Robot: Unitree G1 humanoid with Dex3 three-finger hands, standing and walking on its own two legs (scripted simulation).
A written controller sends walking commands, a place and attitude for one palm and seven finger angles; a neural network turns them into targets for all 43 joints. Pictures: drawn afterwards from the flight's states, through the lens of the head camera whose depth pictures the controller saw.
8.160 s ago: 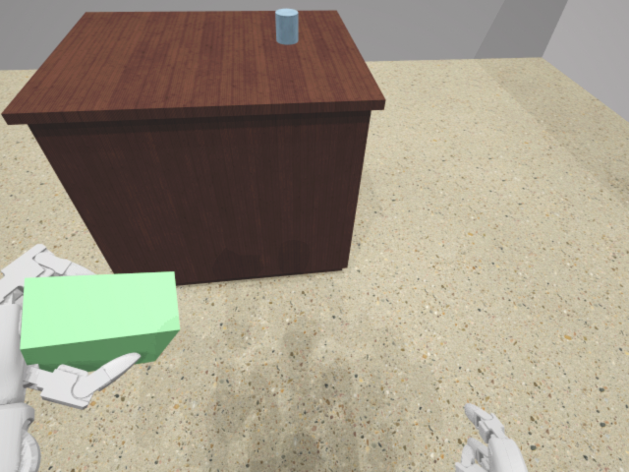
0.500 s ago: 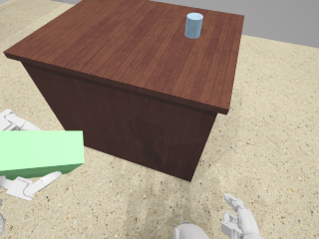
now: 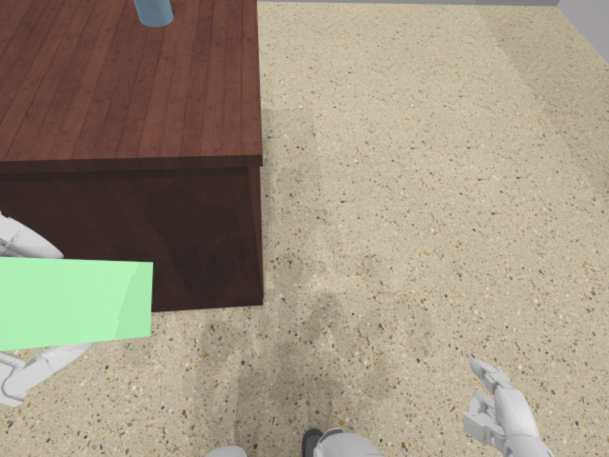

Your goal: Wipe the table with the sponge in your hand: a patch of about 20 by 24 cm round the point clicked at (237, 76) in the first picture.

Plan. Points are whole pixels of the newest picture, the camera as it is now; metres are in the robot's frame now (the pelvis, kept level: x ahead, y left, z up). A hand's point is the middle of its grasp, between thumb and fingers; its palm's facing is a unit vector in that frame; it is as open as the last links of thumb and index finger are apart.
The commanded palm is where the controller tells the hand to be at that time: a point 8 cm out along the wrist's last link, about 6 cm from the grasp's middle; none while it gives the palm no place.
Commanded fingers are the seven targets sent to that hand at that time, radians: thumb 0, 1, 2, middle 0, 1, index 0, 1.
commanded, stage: turn to face it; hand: left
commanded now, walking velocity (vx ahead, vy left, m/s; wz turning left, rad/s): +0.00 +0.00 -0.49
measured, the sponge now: (73, 301) +0.23 +0.21 +0.17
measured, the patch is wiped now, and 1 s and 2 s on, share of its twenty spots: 0.00 0.00 0.00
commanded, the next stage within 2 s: take the last steps up to it in 0.40 s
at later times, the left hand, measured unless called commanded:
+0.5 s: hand (226, 312) +0.22 +0.08 +0.18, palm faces +0.07 -0.81 -0.58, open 10.1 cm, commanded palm +0.17 +0.15 +0.19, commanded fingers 0.00 0.10 1.30 -1.20 -1.60 -1.20 -1.60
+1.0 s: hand (158, 362) +0.18 +0.13 +0.18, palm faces +0.28 -0.85 -0.44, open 10.1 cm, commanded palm +0.14 +0.17 +0.19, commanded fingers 0.00 0.10 1.30 -1.20 -1.60 -1.20 -1.60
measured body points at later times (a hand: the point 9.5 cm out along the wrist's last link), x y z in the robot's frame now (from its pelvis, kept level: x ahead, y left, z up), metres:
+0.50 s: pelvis -0.06 -0.08 +0.01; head +0.01 -0.12 +0.45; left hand +0.21 +0.12 +0.21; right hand +0.05 -0.35 -0.10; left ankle -0.06 +0.07 -0.65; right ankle -0.04 -0.15 -0.73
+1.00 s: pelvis -0.07 -0.08 +0.00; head -0.08 -0.09 +0.45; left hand +0.16 +0.17 +0.20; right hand +0.04 -0.32 -0.10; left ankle -0.07 +0.04 -0.72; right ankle -0.07 -0.17 -0.73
